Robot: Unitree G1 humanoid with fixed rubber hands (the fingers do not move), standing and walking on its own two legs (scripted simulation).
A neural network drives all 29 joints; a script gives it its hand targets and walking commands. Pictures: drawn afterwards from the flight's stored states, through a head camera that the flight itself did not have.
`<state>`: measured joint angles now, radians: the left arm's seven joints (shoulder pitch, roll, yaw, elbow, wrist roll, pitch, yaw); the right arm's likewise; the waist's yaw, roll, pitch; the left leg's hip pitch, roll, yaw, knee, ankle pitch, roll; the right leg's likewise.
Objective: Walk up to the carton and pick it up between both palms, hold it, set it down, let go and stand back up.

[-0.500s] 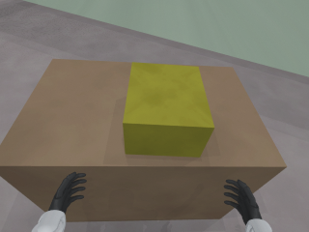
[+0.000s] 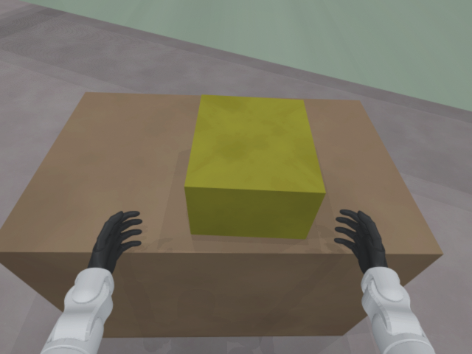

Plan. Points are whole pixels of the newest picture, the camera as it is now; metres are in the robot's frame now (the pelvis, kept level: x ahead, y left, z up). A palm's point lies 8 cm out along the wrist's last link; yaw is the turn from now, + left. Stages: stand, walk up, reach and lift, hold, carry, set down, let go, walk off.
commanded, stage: reach and lift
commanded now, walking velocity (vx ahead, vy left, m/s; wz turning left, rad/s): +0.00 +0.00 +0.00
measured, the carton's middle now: (250, 162) +0.53 -0.03 +0.00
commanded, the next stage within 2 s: none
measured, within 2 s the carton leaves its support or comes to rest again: neither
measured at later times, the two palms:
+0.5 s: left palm (111, 197) +0.37 +0.23 +0.06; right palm (365, 206) +0.36 -0.23 +0.06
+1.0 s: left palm (114, 164) +0.42 +0.23 +0.09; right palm (364, 170) +0.43 -0.24 +0.09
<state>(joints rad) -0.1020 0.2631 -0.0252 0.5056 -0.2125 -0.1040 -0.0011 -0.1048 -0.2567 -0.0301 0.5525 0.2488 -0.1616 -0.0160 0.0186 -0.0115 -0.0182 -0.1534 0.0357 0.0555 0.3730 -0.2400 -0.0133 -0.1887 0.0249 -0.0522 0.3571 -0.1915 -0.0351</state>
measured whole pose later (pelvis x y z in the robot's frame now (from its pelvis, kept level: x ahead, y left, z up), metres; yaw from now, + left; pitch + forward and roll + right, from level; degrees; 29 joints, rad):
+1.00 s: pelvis -0.02 +0.00 -0.01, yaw +1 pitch +18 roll -1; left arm -0.98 0.39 -0.13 1.23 -0.37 -0.07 0.00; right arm -0.94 -0.43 0.15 1.20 0.48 -0.08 0.00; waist 0.00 0.01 -0.20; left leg -0.59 0.03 0.02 0.50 -0.22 -0.01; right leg -0.61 0.03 -0.06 0.45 -0.16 -0.04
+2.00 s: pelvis -0.02 -0.01 -0.03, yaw +2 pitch +31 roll +0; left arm -1.40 0.42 -0.27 1.65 -0.42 -0.18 0.00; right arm -1.33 -0.43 0.07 1.53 0.42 -0.11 0.06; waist -0.06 -0.04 -0.27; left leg -0.87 0.03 0.00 0.50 -0.18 -0.02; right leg -0.87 0.02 -0.08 0.45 -0.13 -0.05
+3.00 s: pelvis -0.02 +0.00 -0.03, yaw +0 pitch +34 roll +0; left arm -1.35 0.31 -0.10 1.65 -0.27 -0.30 0.02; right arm -1.25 -0.30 -0.12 1.44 0.21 -0.20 0.01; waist -0.07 -0.03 -0.27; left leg -0.89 0.02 0.04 0.49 -0.18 0.00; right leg -0.92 0.01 -0.06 0.45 -0.12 -0.04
